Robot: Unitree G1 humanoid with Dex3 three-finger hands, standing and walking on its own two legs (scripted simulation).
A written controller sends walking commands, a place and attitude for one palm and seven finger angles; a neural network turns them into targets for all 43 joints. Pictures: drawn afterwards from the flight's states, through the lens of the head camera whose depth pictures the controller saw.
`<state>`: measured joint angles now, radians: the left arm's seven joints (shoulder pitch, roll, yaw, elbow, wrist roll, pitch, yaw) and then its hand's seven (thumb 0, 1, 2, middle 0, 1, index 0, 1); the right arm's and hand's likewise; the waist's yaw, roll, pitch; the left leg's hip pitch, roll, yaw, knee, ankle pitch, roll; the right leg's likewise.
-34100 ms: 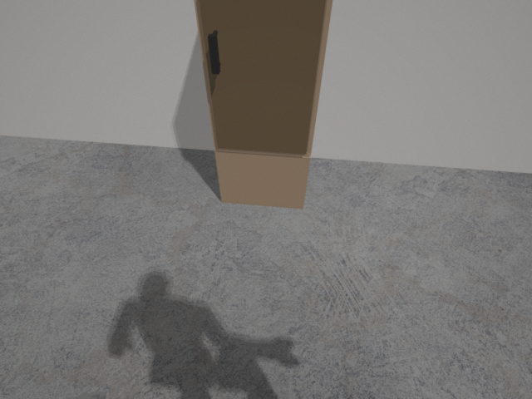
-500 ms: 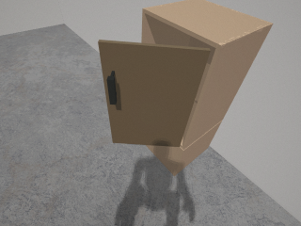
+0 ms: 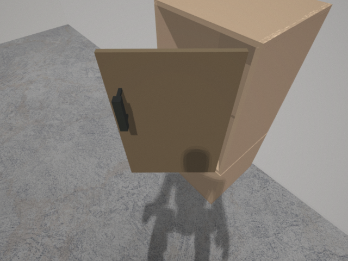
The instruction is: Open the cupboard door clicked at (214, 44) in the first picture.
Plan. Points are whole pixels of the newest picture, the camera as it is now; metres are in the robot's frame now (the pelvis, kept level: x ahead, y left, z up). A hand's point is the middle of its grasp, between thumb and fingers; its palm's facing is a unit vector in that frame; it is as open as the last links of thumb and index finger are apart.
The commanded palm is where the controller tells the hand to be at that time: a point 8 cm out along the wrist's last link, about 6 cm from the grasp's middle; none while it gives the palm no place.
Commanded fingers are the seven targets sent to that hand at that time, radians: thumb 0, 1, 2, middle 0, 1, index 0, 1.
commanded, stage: come to a stop and stand still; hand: left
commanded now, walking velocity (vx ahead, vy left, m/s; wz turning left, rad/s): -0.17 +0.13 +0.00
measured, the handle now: (122, 109) +0.52 +0.17 +0.04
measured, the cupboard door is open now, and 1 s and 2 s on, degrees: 48 48 48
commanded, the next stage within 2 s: look again from close up in 1.24 s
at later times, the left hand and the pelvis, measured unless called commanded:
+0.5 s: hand out of the picture +0.02 +0.18 -0.17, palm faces +0.03 -0.97 -0.24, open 7.3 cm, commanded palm none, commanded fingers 0.00 0.90 0.90 -0.20 -0.30 -0.20 -0.30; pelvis +0.01 -0.01 +0.00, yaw +1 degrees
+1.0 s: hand out of the picture +0.03 +0.20 -0.16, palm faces +0.02 -0.98 -0.21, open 7.3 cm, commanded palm none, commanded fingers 0.00 0.90 0.90 -0.20 -0.30 -0.20 -0.30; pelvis +0.01 +0.02 +0.01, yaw +0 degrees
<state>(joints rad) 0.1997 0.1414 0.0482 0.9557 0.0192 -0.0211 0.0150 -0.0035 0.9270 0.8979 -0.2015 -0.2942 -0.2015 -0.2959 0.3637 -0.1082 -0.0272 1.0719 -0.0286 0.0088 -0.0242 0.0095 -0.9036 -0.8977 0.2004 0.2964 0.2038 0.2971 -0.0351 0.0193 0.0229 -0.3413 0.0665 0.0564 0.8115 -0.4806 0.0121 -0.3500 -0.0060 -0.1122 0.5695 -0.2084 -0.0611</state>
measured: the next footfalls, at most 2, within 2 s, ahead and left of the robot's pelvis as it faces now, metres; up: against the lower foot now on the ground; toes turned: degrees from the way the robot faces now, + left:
none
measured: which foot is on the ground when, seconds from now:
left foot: down 0.00-1.00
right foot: down 0.00-1.00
